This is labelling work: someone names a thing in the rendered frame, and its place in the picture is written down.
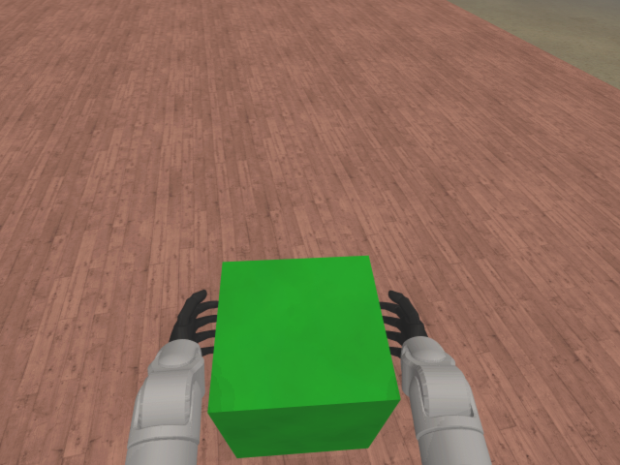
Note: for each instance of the robot right hand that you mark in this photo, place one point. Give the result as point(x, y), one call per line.
point(409, 323)

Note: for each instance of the carton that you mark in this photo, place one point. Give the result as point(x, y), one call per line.
point(301, 360)

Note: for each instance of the robot left hand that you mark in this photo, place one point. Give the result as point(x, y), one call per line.
point(187, 324)

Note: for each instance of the left robot forearm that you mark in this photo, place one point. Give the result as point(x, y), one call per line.
point(166, 421)

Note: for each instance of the right robot forearm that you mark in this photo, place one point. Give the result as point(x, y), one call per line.
point(446, 419)

